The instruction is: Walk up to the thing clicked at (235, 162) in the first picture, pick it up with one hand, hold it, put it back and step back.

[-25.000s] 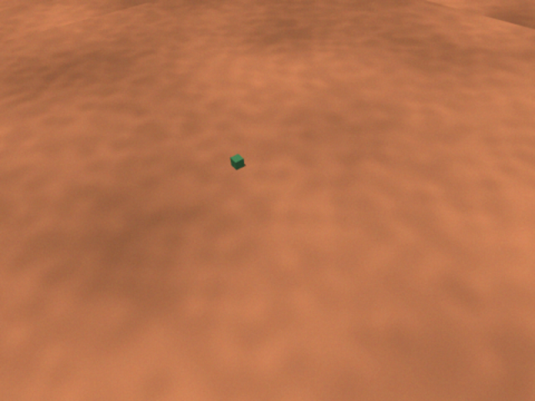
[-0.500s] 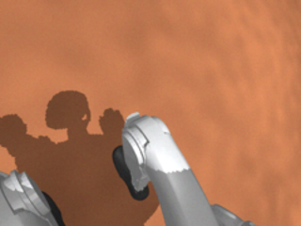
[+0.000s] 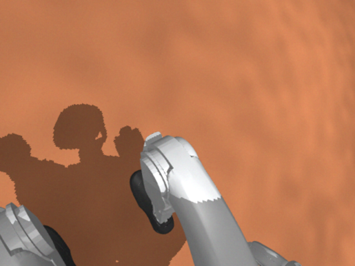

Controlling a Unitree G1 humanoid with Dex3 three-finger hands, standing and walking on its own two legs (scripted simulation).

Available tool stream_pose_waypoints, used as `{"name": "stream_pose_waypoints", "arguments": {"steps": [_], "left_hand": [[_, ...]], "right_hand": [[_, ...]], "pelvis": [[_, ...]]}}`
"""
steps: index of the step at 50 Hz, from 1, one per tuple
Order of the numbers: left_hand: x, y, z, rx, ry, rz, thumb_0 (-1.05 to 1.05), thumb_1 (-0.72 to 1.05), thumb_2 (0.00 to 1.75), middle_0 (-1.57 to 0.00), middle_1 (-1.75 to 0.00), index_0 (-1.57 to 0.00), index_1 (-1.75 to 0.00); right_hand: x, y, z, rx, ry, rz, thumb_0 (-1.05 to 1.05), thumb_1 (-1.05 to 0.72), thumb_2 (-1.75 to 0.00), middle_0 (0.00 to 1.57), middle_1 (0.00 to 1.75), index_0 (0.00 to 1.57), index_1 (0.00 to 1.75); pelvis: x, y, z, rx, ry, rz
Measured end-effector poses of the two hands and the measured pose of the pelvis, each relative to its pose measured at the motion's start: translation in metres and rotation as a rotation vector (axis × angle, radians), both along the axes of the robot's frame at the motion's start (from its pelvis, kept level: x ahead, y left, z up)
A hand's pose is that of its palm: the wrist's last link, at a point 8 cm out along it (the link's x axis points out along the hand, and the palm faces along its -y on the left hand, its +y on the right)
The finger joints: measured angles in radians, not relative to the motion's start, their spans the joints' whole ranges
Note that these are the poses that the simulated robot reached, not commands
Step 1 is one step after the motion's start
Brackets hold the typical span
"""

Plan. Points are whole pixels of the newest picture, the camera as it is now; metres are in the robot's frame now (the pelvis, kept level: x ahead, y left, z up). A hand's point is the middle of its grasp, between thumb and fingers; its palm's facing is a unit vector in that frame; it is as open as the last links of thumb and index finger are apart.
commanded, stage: close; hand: left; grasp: from above
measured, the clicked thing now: out of the picture +0.43 +0.36 -0.29
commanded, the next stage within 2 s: settle in 0.94 s
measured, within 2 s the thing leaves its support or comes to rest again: leaves its support in 1.34 s
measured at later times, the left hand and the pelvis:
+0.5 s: hand out of the picture +0.42 +0.34 -0.27, palm faces -0.24 -0.38 -0.89, open 8.8 cm; pelvis +0.00 +0.00 +0.00, yaw +0 degrees
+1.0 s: hand out of the picture +0.43 +0.35 -0.26, palm faces -0.23 -0.38 -0.90, open 8.2 cm; pelvis +0.00 +0.00 +0.00, yaw +0 degrees
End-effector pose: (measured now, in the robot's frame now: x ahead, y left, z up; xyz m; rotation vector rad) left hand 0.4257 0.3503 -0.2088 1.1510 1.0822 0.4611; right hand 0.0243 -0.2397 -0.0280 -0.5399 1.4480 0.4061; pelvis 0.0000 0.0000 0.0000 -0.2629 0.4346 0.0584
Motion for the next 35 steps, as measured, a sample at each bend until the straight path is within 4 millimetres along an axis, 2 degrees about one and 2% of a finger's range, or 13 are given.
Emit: {"name": "stream_pose_waypoints", "arguments": {"steps": [24,35], "left_hand": [[-0.0004,-0.0009,-0.0001,-0.007,0.012,-0.041,0.0,0.22,0.4,-0.75,-0.43,-0.74,-0.42],[0.0009,0.0006,0.0025,0.004,0.005,-0.022,0.01,0.24,0.28,-0.82,-0.34,-0.87,-0.33]], "right_hand": [[-0.0003,0.0033,0.0014,-0.006,-0.01,-0.01,0.01,-0.9,-0.9,0.19,0.3,0.19,0.3],[-0.0003,0.0015,0.0029,0.0,-0.008,0.0,0.01,-0.9,-0.9,0.19,0.3,0.19,0.3]], "pelvis": [[-0.0007,0.0023,0.0004,-0.006,-0.002,0.004],[-0.0002,0.0011,0.0014,-0.001,-0.001,0.003]]}}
